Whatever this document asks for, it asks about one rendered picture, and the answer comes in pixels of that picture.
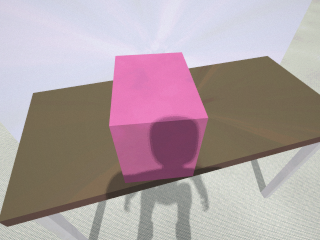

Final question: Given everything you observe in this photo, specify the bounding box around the carton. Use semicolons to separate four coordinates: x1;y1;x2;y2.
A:
109;52;208;183

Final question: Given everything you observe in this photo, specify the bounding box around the table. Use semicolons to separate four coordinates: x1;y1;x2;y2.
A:
0;56;320;240

